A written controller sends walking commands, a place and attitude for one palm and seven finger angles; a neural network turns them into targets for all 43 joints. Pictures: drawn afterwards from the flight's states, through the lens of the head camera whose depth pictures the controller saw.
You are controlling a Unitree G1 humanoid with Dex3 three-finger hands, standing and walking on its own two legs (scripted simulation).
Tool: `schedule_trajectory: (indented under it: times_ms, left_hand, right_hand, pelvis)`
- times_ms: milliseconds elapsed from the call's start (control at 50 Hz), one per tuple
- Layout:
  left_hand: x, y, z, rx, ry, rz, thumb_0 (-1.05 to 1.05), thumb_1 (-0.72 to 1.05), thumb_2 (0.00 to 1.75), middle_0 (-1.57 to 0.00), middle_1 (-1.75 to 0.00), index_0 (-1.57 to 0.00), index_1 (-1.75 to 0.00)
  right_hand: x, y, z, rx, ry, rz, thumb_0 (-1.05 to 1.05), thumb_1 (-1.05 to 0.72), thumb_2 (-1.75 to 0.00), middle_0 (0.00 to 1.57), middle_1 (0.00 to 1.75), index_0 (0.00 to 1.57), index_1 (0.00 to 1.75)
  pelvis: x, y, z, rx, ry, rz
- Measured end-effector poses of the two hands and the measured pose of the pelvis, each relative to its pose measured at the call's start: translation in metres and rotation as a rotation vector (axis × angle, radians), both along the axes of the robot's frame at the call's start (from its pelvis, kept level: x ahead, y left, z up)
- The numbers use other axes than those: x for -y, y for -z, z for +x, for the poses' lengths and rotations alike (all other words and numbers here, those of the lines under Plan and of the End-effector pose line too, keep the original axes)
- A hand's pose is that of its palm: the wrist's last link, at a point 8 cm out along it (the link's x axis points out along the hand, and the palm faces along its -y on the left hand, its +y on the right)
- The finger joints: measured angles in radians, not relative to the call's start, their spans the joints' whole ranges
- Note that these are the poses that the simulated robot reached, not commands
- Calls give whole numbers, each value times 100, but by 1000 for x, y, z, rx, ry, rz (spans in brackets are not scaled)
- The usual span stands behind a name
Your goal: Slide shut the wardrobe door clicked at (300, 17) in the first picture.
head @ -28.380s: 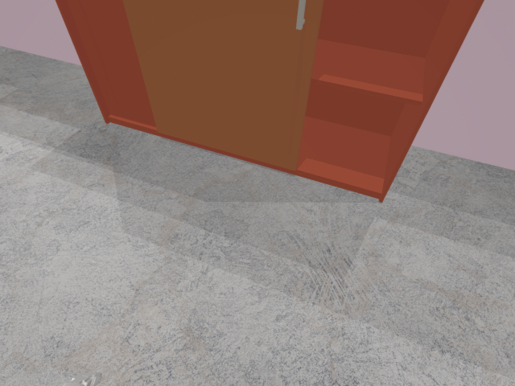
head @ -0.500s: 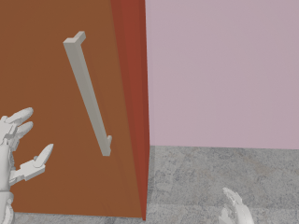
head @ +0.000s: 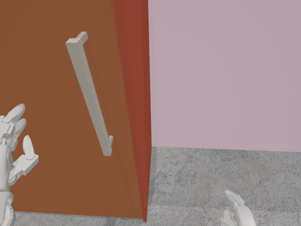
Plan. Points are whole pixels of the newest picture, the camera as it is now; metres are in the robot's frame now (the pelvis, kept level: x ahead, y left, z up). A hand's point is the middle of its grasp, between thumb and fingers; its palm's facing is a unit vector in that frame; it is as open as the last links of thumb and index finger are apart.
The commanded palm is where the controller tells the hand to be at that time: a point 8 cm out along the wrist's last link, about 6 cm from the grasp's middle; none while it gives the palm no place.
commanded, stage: step back with the hand held close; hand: left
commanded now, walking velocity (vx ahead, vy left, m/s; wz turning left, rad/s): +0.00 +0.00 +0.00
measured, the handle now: (97, 105) +0.32 +0.17 +0.20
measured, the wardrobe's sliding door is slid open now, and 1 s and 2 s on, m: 0.00 0.00 0.00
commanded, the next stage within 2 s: stop stepping back and stand still in 1.66 s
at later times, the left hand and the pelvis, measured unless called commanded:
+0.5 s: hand (19, 170) +0.16 +0.29 +0.16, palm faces +0.36 -0.78 -0.51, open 7.4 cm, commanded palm +0.10 +0.32 +0.18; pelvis -0.05 +0.02 +0.00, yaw -1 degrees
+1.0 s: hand out of the picture +0.11 +0.30 +0.16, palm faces +0.45 -0.78 -0.45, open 7.4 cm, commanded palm +0.04 +0.33 +0.18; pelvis -0.10 +0.03 -0.02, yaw +0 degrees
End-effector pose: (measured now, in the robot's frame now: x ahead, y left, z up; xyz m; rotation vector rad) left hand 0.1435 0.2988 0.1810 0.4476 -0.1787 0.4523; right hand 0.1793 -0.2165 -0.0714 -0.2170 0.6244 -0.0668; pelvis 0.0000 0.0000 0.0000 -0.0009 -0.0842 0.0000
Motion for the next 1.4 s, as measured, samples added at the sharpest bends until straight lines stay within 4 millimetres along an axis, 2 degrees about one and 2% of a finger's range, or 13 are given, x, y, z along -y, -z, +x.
schedule_trajectory:
  times_ms: [100, 200, 320, 400, 540, 780, 940, 1080, 1200, 1280, 1400]
  left_hand:
    - [1, -1, -2, 4, -1, 4, 1, 89, 89, -21, -30, -22, -31]
    - [-11, -13, 5, 49, -5, 80, 1, 89, 89, -21, -30, -22, -31]
    - [-10, 2, 5, -50, 68, 96, 1, 89, 89, -21, -30, -21, -31]
    - [-13, 7, -4, -85, 107, 114, 1, 89, 89, -21, -30, -22, -31]
    - [-29, 2, -30, -37, 78, 146, 1, 89, 89, -21, -30, -22, -31]
    - [-36, 5, -67, 39, 39, 143, 1, 89, 89, -21, -30, -22, -31]
    - [-34, 2, -79, 81, 45, 149, 1, 89, 89, -21, -30, -22, -31]
    - [-37, 7, -80, 107, 92, 147, 1, 89, 89, -21, -30, -22, -31]
    - [-44, -5, -95, 106, 73, 223, 1, 89, 89, -21, -30, -22, -31]
    - [-39, -3, -108, 101, 64, 205, 1, 89, 89, -21, -30, -22, -31]
    - [-29, 0, -106, 122, 142, 140, 1, 89, 89, -21, -30, -22, -31]
  right_hand:
    - [2, 1, -3, -4, 4, 0, 1, -90, -90, 20, 30, 20, 30]
    - [5, 4, -10, -55, 4, -19, 1, -90, -90, 20, 30, 20, 30]
    - [8, 3, -30, -95, 78, -33, 1, -90, -90, 20, 30, 20, 30]
    - [5, 3, -46, -116, 104, -50, 1, -90, -90, 20, 30, 20, 30]
    - [-8, 5, -71, -123, 88, -56, 1, -90, -90, 20, 30, 20, 30]
    - [-21, 9, -100, -99, 41, -67, 1, -90, -90, 20, 30, 20, 30]
    - [-16, 9, -112, -93, 38, -81, 1, -90, -90, 20, 30, 20, 30]
    - [-12, 9, -126, -99, 75, -115, 1, -90, -90, 20, 30, 20, 30]
    - [-19, 7, -135, -108, 53, -102, 1, -90, -90, 20, 30, 20, 30]
    - [-21, 15, -137, -134, 22, -91, 1, -90, -90, 20, 30, 20, 30]
    - [-25, 11, -143, -111, 63, -93, 1, -90, -90, 20, 30, 20, 30]
  pelvis:
    - [1, 0, -2, 2, -1, 0]
    - [-1, 1, -10, -30, -9, -20]
    - [-14, 1, -19, -70, 17, -12]
    - [-20, 2, -29, -80, 21, -10]
    - [-26, 5, -52, -87, 13, -24]
    - [-30, 11, -82, -86, -9, -44]
    - [-29, 13, -94, -86, -8, -43]
    - [-37, 19, -104, -80, -4, -52]
    - [-31, 14, -111, -112, -44, -83]
    - [-28, 15, -120, -135, -7, -70]
    - [-35, 14, -133, -96, 7, -53]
